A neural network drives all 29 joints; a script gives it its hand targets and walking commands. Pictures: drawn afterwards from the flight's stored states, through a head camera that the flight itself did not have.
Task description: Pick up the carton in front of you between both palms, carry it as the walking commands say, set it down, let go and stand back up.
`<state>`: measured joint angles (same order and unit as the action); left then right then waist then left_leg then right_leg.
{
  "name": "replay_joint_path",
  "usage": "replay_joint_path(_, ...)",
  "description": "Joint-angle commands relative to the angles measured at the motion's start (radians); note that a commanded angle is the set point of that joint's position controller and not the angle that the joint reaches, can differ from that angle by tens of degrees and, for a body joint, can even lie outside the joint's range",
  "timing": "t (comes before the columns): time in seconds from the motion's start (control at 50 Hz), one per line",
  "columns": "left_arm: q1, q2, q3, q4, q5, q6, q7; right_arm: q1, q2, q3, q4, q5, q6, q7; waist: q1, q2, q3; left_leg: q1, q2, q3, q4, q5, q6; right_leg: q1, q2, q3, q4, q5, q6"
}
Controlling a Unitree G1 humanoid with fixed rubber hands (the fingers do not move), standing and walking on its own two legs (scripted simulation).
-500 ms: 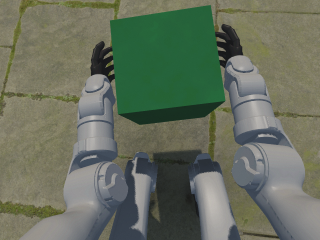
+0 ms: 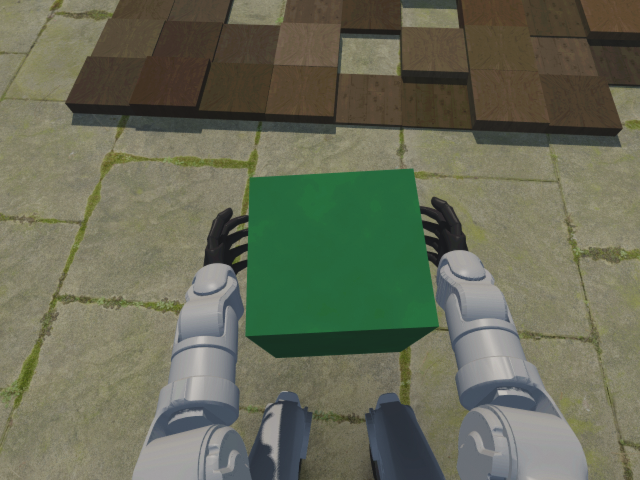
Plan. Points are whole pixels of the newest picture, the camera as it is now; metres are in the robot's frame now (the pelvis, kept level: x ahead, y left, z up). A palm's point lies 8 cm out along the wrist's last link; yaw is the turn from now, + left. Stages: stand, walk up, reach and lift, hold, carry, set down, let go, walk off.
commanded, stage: reach and lift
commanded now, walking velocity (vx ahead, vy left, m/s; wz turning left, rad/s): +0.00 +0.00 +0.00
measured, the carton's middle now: (335, 276) +0.41 +0.01 -0.11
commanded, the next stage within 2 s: hold in 1.70 s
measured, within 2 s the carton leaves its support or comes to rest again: neither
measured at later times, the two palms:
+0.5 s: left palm (179, 247) +0.35 +0.15 +0.11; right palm (510, 244) +0.36 -0.15 +0.11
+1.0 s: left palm (154, 228) +0.34 +0.15 +0.18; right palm (562, 236) +0.33 -0.15 +0.17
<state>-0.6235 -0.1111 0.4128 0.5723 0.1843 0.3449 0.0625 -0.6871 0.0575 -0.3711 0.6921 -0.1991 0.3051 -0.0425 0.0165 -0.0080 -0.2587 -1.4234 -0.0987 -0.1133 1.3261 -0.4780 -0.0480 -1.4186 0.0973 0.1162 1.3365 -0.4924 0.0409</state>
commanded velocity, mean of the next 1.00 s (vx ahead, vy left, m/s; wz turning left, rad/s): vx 0.00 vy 0.00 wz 0.00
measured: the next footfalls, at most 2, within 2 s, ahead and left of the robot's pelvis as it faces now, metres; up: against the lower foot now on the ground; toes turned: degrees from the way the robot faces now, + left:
none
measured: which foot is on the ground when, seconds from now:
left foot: down 0.00-1.00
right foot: down 0.00-1.00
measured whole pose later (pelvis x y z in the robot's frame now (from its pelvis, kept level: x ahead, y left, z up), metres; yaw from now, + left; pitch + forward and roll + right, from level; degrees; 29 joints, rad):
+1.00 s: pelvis +0.04 +0.00 +0.15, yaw +0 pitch -3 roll +0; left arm -0.33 -0.17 0.30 0.40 0.30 0.61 -0.02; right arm -0.31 0.16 -0.31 0.39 -0.31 0.59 0.00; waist 0.01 0.01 -0.01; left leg -0.18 -0.04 -0.14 0.44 -0.21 -0.02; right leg -0.17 0.05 0.15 0.45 -0.22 0.01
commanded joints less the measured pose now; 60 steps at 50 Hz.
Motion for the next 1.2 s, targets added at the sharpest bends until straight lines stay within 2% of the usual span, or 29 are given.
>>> replay_joint_path(0.0,-0.517,-1.058,-0.616,0.030,-0.138,-0.042,-0.237,-0.448,1.099,0.552,0.019,0.121,-0.016,0.241,0.009,-0.014,-0.624,0.549,-0.073,0.111,-0.259,0.292,0.011,0.525,0.071,-0.103,-0.266,0.270,-0.020)
replay_joint_path(0.02,-0.516,-1.045,-0.603,0.044,-0.132,-0.040,-0.239,-0.411,1.099,0.541,0.023,0.108,-0.015,0.239,-0.008,-0.012,-0.592,0.553,-0.070,0.109,-0.279,0.279,0.010,0.567,0.067,-0.090,-0.298,0.273,-0.024)
replay_joint_path(0.1,-0.415,-1.047,-0.628,0.026,-0.123,-0.043,-0.240,-0.324,1.106,0.571,-0.006,0.110,-0.019,0.236,-0.004,0.016,-0.532,0.662,-0.060,0.096,-0.370,0.321,0.016,0.672,0.054,-0.067,-0.386,0.321,-0.029)
replay_joint_path(0.14,-0.363,-1.062,-0.625,0.040,-0.114,-0.044,-0.240,-0.284,1.086,0.584,-0.028,0.098,-0.023,0.237,-0.007,-0.004,-0.495,0.721,-0.057,0.086,-0.416,0.348,0.017,0.715,0.049,-0.068,-0.433,0.345,-0.026)
replay_joint_path(0.16,-0.344,-1.036,-0.629,0.030,-0.116,-0.046,-0.239,-0.285,1.094,0.596,-0.027,0.111,-0.022,0.238,0.018,0.001,-0.482,0.724,-0.054,0.084,-0.431,0.357,0.019,0.765,0.041,-0.054,-0.450,0.364,-0.026)
replay_joint_path(0.18,-0.311,-1.031,-0.640,0.017,-0.109,-0.047,-0.238,-0.241,1.097,0.600,-0.029,0.103,-0.020,0.237,0.002,-0.020,-0.464,0.783,-0.047,0.068,-0.464,0.387,0.022,0.757,0.047,-0.070,-0.470,0.380,-0.023)
replay_joint_path(0.22,-0.289,-1.017,-0.645,0.019,-0.114,-0.041,-0.238,-0.222,1.086,0.615,-0.052,0.108,-0.018,0.234,0.010,-0.026,-0.438,0.824,-0.043,0.069,-0.508,0.402,0.024,0.826,0.037,-0.060,-0.520,0.408,-0.022)
replay_joint_path(0.24,-0.277,-1.054,-0.674,-0.011,-0.130,-0.041,-0.240,-0.195,1.096,0.620,-0.063,0.104,-0.018,0.234,-0.012,-0.015,-0.443,0.835,-0.047,0.067,-0.521,0.415,0.019,0.882,0.037,-0.056,-0.538,0.435,-0.026)
replay_joint_path(0.26,-0.249,-1.046,-0.680,-0.020,-0.130,-0.042,-0.242,-0.185,1.091,0.637,-0.095,0.112,-0.017,0.232,-0.003,-0.022,-0.451,0.892,-0.043,0.060,-0.546,0.458,0.021,0.903,0.035,-0.050,-0.562,0.468,-0.022)
replay_joint_path(0.32,-0.186,-1.005,-0.691,-0.029,-0.123,-0.016,-0.241,-0.111,1.074,0.619,-0.076,0.100,0.011,0.234,-0.002,-0.006,-0.351,0.949,-0.034,0.055,-0.628,0.474,0.019,0.980,0.028,-0.039,-0.641,0.485,-0.025)
replay_joint_path(0.34,-0.176,-1.011,-0.680,-0.035,-0.122,-0.008,-0.243,-0.093,1.062,0.631,-0.103,0.101,0.022,0.236,-0.018,-0.014,-0.319,0.984,-0.032,0.056,-0.649,0.469,0.020,0.999,0.024,-0.040,-0.670,0.486,-0.027)
replay_joint_path(0.36,-0.178,-0.996,-0.684,-0.042,-0.121,0.004,-0.245,-0.114,1.066,0.642,-0.118,0.107,0.031,0.238,0.002,-0.015,-0.302,1.012,-0.022,0.049,-0.676,0.466,0.027,1.020,0.021,-0.040,-0.684,0.483,-0.024)
replay_joint_path(0.44,-0.107,-1.027,-0.744,-0.104,-0.146,0.049,-0.251,-0.047,1.072,0.672,-0.188,0.131,0.079,0.251,-0.006,0.013,-0.270,1.130,-0.010,0.038,-0.763,0.556,0.022,1.145,0.018,-0.042,-0.762,0.561,-0.022)
replay_joint_path(0.46,-0.121,-1.015,-0.749,-0.116,-0.144,0.063,-0.253,-0.059,1.077,0.674,-0.202,0.138,0.093,0.253,0.003,0.006,-0.239,1.154,-0.007,0.035,-0.787,0.544,0.024,1.164,0.018,-0.041,-0.781,0.556,-0.021)
replay_joint_path(0.48,-0.096,-1.029,-0.755,-0.111,-0.148,0.082,-0.258,-0.038,1.076,0.686,-0.223,0.135,0.108,0.256,-0.015,-0.005,-0.235,1.183,-0.007,0.043,-0.806,0.531,0.022,1.184,0.016,-0.046,-0.811,0.540,-0.024)
replay_joint_path(0.6,-0.056,-1.017,-0.772,-0.209,-0.151,0.179,-0.277,0.015,1.065,0.686,-0.278,0.157,0.223,0.272,-0.025,0.026,-0.052,1.279,0.004,0.035,-0.923,0.480,0.024,1.270,0.008,-0.049,-0.928,0.479,-0.023)
replay_joint_path(0.64,-0.080,-0.997,-0.715,-0.182,-0.127,0.210,-0.283,-0.004,1.050,0.649,-0.261,0.136,0.253,0.275,-0.026,0.044,0.020,1.265,0.006,0.041,-0.951,0.386,0.026,1.264,0.004,-0.052,-0.952,0.409,-0.028)
replay_joint_path(0.66,-0.088,-0.993,-0.690,-0.161,-0.119,0.219,-0.284,-0.033,1.040,0.621,-0.253,0.128,0.260,0.280,-0.016,0.019,0.067,1.254,0.010,0.038,-0.966,0.331,0.036,1.245,0.003,-0.057,-0.960,0.354,-0.027)
replay_joint_path(0.7,-0.164,-0.996,-0.680,-0.163,-0.115,0.224,-0.295,-0.057,1.058,0.597,-0.224,0.118,0.269,0.289,-0.035,0.041,0.085,1.259,0.005,0.049,-0.969,0.268,0.031,1.258,-0.002,-0.050,-0.973,0.309,-0.034)
replay_joint_path(0.72,-0.139,-0.989,-0.663,-0.150,-0.112,0.229,-0.299,-0.074,1.065,0.599,-0.241,0.123,0.270,0.293,-0.016,0.023,0.105,1.252,0.011,0.046,-0.981,0.259,0.038,1.241,-0.001,-0.057,-0.971,0.297,-0.032)
replay_joint_path(0.74,-0.187,-0.997,-0.657,-0.147,-0.116,0.227,-0.304,-0.074,1.069,0.587,-0.226,0.110,0.275,0.294,-0.034,0.024,0.089,1.262,0.006,0.048,-0.977,0.259,0.035,1.250,-0.005,-0.051,-0.979,0.304,-0.035)
replay_joint_path(0.82,-0.183,-1.005,-0.614,-0.118,-0.094,0.233,-0.314,-0.126,1.084,0.600,-0.233,0.117,0.277,0.301,0.004,0.014,0.050,1.284,0.004,0.057,-0.966,0.279,0.040,1.279,-0.008,-0.054,-0.975,0.308,-0.031)
replay_joint_path(0.92,-0.235,-1.027,-0.650,-0.165,-0.105,0.236,-0.323,-0.171,1.099,0.619,-0.288,0.122,0.271,0.300,-0.006,-0.004,0.005,1.304,0.000,0.065,-0.954,0.303,0.040,1.305,-0.004,-0.055,-0.970,0.327,-0.029)
replay_joint_path(0.94,-0.195,-1.022,-0.640,-0.152,-0.102,0.243,-0.324,-0.155,1.090,0.620,-0.290,0.126,0.277,0.299,0.005,-0.003,0.006,1.305,-0.004,0.063,-0.963,0.331,0.042,1.312,-0.003,-0.055,-0.974,0.359,-0.022)
replay_joint_path(0.96,-0.216,-1.017,-0.651,-0.163,-0.107,0.244,-0.324,-0.146,1.090,0.611,-0.272,0.121,0.280,0.299,-0.016,-0.004,-0.013,1.331,0.003,0.055,-0.965,0.327,0.041,1.312,-0.003,-0.056,-0.969,0.357,-0.025)
replay_joint_path(0.98,-0.218,-1.002,-0.654,-0.186,-0.106,0.243,-0.327,-0.151,1.099,0.619,-0.284,0.130,0.285,0.298,-0.002,0.006,-0.009,1.329,-0.001,0.066,-0.963,0.326,0.041,1.319,-0.003,-0.057,-0.975,0.354,-0.021)
replay_joint_path(1.0,-0.195,-1.024,-0.659,-0.176,-0.109,0.248,-0.326,-0.135,1.088,0.623,-0.290,0.123,0.286,0.298,-0.019,-0.007,-0.015,1.350,-0.002,0.061,-0.970,0.356,0.038,1.313,0.001,-0.057,-0.981,0.382,-0.021)
replay_joint_path(1.16,-0.162,-0.978,-0.648,-0.218,-0.110,0.266,-0.327,-0.068,1.080,0.621,-0.326,0.120,0.311,0.283,-0.024,-0.009,0.012,1.375,-0.009,0.063,-0.982,0.402,0.039,1.344,-0.003,-0.054,-1.003,0.432,-0.016)
replay_joint_path(1.18,-0.143,-0.981,-0.647,-0.210,-0.099,0.272,-0.325,-0.088,1.081,0.614,-0.319,0.126,0.314,0.286,0.002,-0.001,0.039,1.346,-0.007,0.059,-0.993,0.401,0.039,1.352,0.000,-0.056,-1.000,0.435,-0.017)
